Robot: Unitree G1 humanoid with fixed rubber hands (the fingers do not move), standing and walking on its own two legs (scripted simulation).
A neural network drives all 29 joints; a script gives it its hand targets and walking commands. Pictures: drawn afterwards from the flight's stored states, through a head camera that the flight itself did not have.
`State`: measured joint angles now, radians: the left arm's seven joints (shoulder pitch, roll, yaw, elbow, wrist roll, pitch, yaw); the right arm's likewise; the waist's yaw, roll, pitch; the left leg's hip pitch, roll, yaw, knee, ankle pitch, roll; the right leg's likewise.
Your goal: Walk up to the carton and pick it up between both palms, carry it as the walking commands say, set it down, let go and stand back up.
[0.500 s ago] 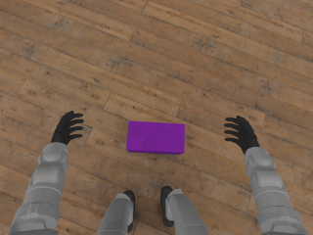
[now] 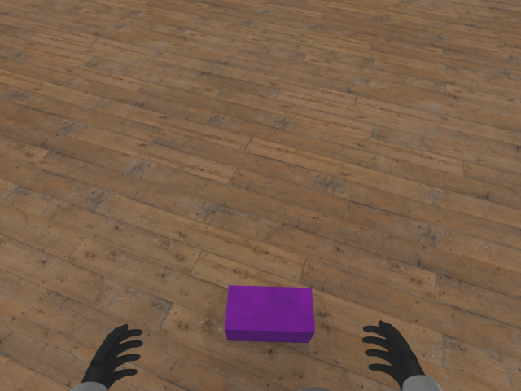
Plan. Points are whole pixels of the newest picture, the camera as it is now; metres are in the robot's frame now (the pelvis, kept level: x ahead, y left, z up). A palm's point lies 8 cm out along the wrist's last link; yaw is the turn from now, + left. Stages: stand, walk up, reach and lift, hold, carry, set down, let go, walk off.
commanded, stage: let go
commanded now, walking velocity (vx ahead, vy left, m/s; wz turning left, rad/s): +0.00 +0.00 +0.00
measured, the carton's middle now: (269, 314) +0.43 -0.05 -0.70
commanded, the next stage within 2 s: stand in 0.36 s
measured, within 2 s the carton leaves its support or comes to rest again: neither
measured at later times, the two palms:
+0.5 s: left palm out of the picture +0.14 +0.22 -0.08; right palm (441, 369) +0.15 -0.29 -0.09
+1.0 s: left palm out of the picture +0.12 +0.26 -0.09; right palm (457, 387) +0.13 -0.31 -0.09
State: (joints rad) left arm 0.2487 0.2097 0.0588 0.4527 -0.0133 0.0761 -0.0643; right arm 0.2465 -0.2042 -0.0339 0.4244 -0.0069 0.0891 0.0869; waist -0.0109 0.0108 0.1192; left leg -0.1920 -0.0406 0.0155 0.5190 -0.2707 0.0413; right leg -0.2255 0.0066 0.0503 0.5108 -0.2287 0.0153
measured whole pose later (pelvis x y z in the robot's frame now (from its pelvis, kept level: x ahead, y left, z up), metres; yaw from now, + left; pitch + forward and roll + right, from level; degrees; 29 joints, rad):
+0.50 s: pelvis +0.02 -0.04 +0.00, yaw +3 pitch -4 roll +0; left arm 0.25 0.25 0.02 0.62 0.05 0.07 -0.03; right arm 0.26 -0.27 -0.03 0.61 -0.03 0.09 0.02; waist 0.00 0.01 0.02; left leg -0.16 0.00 -0.05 0.54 -0.31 -0.01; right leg -0.17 0.04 -0.02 0.52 -0.28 -0.04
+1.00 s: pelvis +0.04 -0.02 +0.01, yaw +1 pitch -3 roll -1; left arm 0.24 0.31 0.03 0.88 0.03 -0.01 0.00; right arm 0.25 -0.34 0.00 0.85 -0.03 -0.01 -0.01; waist 0.00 0.02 -0.06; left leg -0.11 0.00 -0.02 0.44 -0.28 0.01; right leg -0.13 0.04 0.02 0.41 -0.23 -0.02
